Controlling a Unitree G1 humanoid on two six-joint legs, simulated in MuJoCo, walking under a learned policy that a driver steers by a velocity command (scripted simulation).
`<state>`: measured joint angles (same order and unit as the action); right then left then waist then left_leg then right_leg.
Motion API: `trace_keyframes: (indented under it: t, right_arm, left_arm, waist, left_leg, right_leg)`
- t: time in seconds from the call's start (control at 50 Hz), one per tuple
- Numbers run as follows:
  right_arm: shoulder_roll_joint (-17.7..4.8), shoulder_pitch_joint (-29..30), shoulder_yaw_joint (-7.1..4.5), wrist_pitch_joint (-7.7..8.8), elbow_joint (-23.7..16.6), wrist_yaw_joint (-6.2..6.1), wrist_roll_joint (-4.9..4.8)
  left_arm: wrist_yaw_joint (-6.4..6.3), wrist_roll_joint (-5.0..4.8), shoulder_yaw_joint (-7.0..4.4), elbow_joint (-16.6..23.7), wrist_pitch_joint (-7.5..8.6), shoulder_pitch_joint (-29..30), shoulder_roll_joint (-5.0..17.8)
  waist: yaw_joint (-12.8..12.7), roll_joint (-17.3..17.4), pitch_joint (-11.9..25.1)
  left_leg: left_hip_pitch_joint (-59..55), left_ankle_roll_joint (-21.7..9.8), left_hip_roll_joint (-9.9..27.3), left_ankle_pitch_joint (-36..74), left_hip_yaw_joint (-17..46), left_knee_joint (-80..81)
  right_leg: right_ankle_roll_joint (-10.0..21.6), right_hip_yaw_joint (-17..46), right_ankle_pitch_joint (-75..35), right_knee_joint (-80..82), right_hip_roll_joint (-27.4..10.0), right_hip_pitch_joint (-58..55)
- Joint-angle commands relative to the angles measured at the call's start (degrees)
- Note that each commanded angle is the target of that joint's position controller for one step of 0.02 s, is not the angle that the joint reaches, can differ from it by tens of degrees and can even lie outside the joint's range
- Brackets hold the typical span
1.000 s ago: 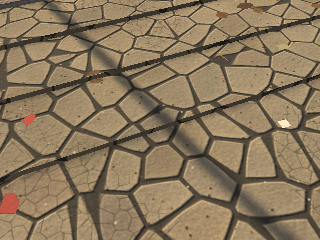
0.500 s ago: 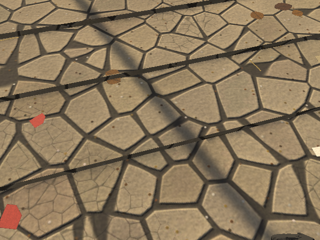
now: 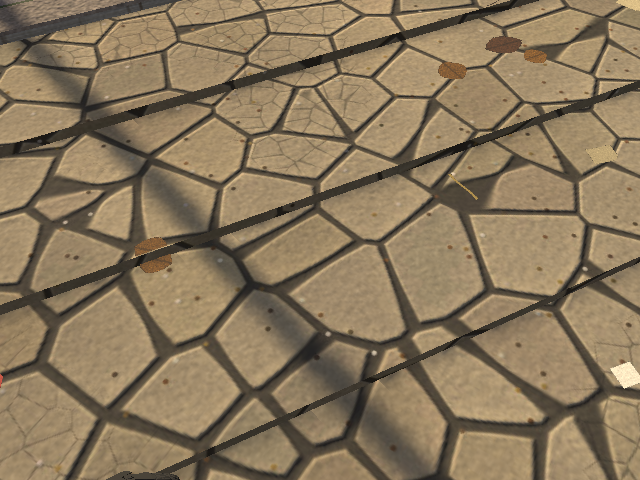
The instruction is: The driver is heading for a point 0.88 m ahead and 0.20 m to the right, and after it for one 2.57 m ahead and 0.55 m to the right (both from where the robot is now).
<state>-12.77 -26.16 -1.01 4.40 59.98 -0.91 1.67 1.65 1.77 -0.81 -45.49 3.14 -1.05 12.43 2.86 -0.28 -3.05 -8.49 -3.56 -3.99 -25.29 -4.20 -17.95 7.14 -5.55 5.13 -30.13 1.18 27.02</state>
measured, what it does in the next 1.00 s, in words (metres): walks ahead, turning right: left foot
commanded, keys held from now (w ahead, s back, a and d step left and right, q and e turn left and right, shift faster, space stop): w+e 0.66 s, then w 0.34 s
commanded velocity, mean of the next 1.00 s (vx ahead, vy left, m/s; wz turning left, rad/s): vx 0.50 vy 0.00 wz -0.42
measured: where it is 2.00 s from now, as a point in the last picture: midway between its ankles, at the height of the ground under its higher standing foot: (445, 298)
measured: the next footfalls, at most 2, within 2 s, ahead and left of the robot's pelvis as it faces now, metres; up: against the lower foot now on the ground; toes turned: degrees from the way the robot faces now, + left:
left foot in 0.52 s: +0.48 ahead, +0.06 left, +0.00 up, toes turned -19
right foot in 1.04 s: +0.62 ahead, -0.24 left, +0.00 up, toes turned -31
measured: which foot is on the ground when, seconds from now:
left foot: down 0.00-0.02, up 0.04-0.50, down 0.52-1.00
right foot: down 0.00-0.54, up 0.56-1.00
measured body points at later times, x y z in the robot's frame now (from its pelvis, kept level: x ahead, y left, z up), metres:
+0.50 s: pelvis +0.28 -0.01 +0.01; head +0.31 -0.02 +0.46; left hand +0.29 +0.27 -0.12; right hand +0.46 -0.27 -0.08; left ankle +0.44 +0.08 -0.71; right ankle +0.13 -0.07 -0.72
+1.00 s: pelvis +0.52 -0.08 +0.01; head +0.55 -0.10 +0.46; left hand +0.82 +0.00 -0.08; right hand +0.35 -0.27 -0.13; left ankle +0.44 +0.08 -0.72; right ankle +0.58 -0.22 -0.70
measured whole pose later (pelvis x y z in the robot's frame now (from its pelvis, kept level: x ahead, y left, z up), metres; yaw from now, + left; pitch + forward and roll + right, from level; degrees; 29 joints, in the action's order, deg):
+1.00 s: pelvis +0.52 -0.08 +0.01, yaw -28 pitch +2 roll +1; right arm -12.1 -26.9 -1.6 4.6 55.6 0.0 1.1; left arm 2.7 2.5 -0.7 -42.0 1.3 -0.7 12.4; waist 4.6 -1.2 -2.2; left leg -3.9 0.3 0.5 -20.4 -8.8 -15.2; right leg 4.9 -3.9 9.1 -34.5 -0.5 29.6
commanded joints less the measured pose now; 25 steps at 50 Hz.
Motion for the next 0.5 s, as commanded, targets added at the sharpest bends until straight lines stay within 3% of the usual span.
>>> trace_keyframes:
  t: [0.02,0.04,0.06,0.1,0.12,0.16,0.22,0.26,0.32,0.42,0.46,0.5]
  right_arm:
    - [-5.76,-1.10,-0.77,0.63,-5.15,-0.12,-1.20]
    - [-6.34,-2.79,-1.47,1.00,-5.06,0.59,-1.00]
    - [-8.38,2.36,-1.92,1.25,-6.81,0.76,0.08]
    - [-7.31,8.21,-1.70,2.00,-8.55,1.09,-0.13]
    - [-6.96,8.61,-1.67,1.25,-9.23,1.07,0.50]
    - [-5.41,7.88,-1.33,-0.57,-9.59,1.28,1.27]
    - [-5.01,13.22,-1.20,-1.63,-12.13,1.50,1.25]
    - [-5.27,19.41,-1.18,-1.77,-14.54,1.59,1.04]
    - [-4.99,25.10,-0.83,-1.72,-16.73,1.91,0.54]
    - [-5.72,32.17,-0.35,-1.00,-20.42,1.92,-0.05]
    - [-6.67,30.30,-0.50,-0.45,-20.74,1.84,-0.21]
    - [-8.82,20.63,-1.47,0.26,-18.20,1.08,-0.38]
  left_arm:
    - [-1.69,1.66,-5.15,-5.20,0.59,-28.10,15.30]
    - [-1.07,-0.28,-5.50,-5.54,-0.28,-25.88,15.76]
    - [-0.62,-1.79,-5.38,-4.69,-0.44,-19.57,14.44]
    - [-0.65,-1.42,-4.18,-4.04,-0.28,-14.29,8.89]
    - [-0.90,-1.51,-3.83,-4.56,0.03,-13.90,7.82]
    - [-0.99,-1.64,-3.78,-5.16,0.88,-15.00,7.95]
    - [-1.15,-1.82,-4.43,-5.73,1.16,-17.59,10.17]
    - [-1.19,-1.88,-4.46,-6.17,0.91,-20.20,10.02]
    - [-1.32,-1.75,-4.64,-6.45,0.59,-23.57,10.07]
    - [-2.18,-0.60,-4.90,-6.18,0.06,-27.07,10.68]
    - [-2.72,-0.44,-5.22,-5.28,0.02,-25.28,11.56]
    - [-2.49,-0.59,-5.54,-4.10,0.31,-21.73,12.73]
  waist:
    - [-11.54,-5.92,16.90]
    - [-8.49,-11.90,20.26]
    - [-6.34,-5.69,12.47]
    - [-3.86,1.02,2.00]
    - [-2.17,0.94,0.70]
    - [-0.82,-0.23,1.90]
    - [-1.53,-1.22,0.75]
    - [-3.42,-1.80,-0.63]
    - [-5.96,-2.90,0.26]
    - [-8.32,-3.84,0.59]
    - [-6.54,-4.53,0.88]
    - [-1.79,-4.39,4.68]
  left_leg:
    - [26.53,-0.65,7.51,35.77,-3.89,-46.08]
    - [41.06,0.32,-1.64,-2.87,2.28,-60.17]
    - [46.56,-0.49,3.07,1.57,7.76,-61.36]
    - [44.68,-0.04,7.37,8.23,7.29,-53.83]
    - [41.94,0.84,8.47,8.58,7.51,-50.34]
    - [38.26,2.61,8.56,8.56,6.63,-46.50]
    - [40.56,4.98,8.79,12.92,4.92,-39.35]
    - [43.31,6.22,8.82,17.93,4.41,-32.95]
    - [44.04,6.75,7.70,23.70,4.51,-25.86]
    - [45.29,5.85,5.58,21.65,5.13,-19.63]
    - [39.77,4.78,4.66,19.32,5.96,-14.87]
    - [23.75,2.93,1.65,15.98,4.80,-9.81]
  right_leg:
    - [10.11,24.93,7.78,2.88,-14.51,-40.01]
    - [16.28,49.25,5.22,12.02,-22.24,-45.89]
    - [14.91,43.00,8.30,13.38,-19.96,-39.89]
    - [11.36,31.07,1.58,16.81,-15.69,-24.61]
    - [9.88,27.65,-3.09,17.51,-13.24,-20.10]
    - [9.32,23.69,-8.66,18.17,-10.83,-16.49]
    - [9.11,21.33,-7.66,19.98,-8.57,-14.05]
    - [7.89,21.57,-6.95,20.54,-7.60,-14.80]
    - [5.86,21.77,-9.40,18.65,-6.71,-18.58]
    - [5.67,25.68,-16.39,13.34,-8.48,-26.37]
    - [4.22,27.09,-18.76,10.71,-8.85,-26.28]
    - [1.65,26.62,-26.70,2.63,-6.66,-21.86]
Over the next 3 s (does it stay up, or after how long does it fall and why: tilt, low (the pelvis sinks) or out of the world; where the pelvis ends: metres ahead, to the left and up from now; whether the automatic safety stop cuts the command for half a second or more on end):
stays up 0.79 -0.26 0.06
